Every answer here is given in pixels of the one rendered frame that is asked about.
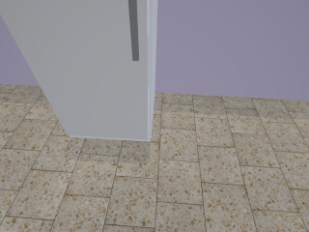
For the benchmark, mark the fridge door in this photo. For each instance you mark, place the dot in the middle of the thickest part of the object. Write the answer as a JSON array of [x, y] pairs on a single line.
[[80, 53]]

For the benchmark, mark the handle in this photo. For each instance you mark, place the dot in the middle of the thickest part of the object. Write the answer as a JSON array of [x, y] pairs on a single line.
[[133, 24]]

